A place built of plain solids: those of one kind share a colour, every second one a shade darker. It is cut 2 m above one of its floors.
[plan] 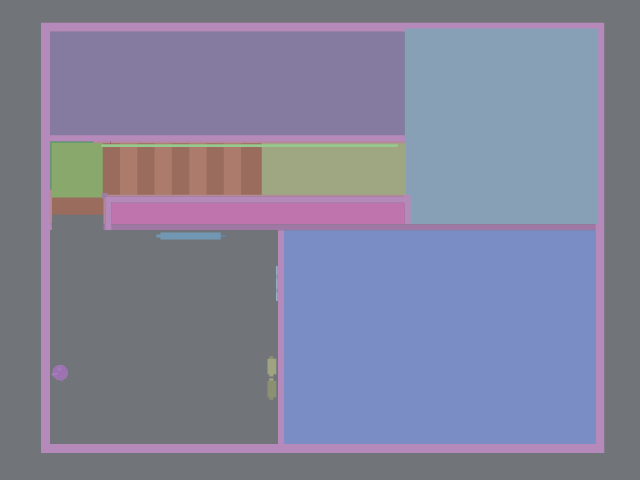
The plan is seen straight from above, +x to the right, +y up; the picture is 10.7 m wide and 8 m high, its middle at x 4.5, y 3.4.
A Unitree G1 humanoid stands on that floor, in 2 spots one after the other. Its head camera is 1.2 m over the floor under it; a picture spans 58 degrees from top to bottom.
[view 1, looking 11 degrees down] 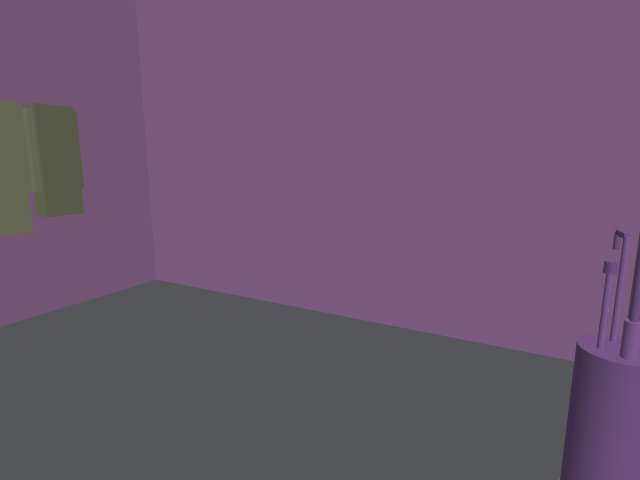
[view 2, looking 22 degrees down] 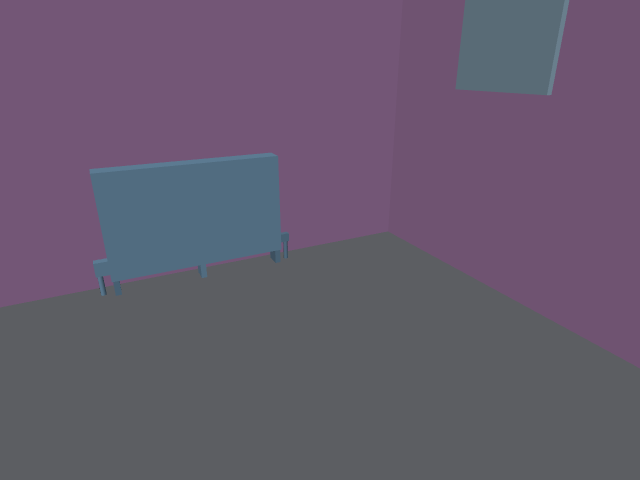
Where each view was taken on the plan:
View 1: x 0.39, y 2.82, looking -61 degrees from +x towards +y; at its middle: wall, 3.29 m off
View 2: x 1.90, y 1.00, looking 63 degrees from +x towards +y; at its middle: wall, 3.10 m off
